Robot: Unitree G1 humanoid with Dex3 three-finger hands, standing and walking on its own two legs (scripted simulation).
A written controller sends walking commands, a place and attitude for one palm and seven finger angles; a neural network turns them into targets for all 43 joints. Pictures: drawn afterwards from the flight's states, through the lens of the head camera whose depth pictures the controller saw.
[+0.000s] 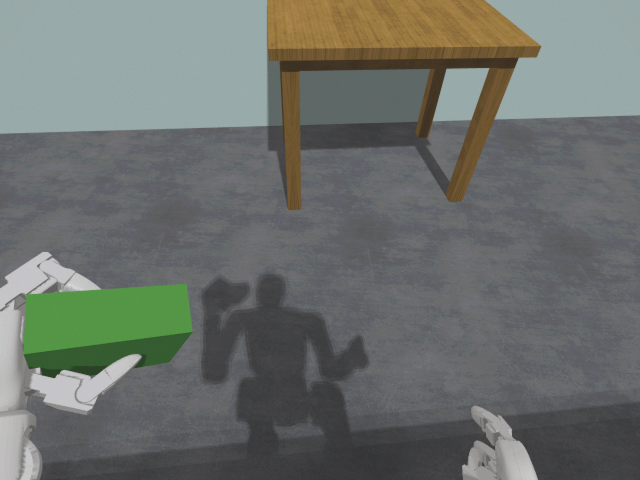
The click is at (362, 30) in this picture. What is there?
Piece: table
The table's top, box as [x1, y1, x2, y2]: [267, 0, 540, 60]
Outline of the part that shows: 267,0 269,60 533,57 536,56 540,45 484,0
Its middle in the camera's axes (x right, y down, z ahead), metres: +0.26 -0.88 +1.54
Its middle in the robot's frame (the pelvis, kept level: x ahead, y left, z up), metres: +1.75 -0.15 -0.04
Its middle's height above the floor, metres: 0.73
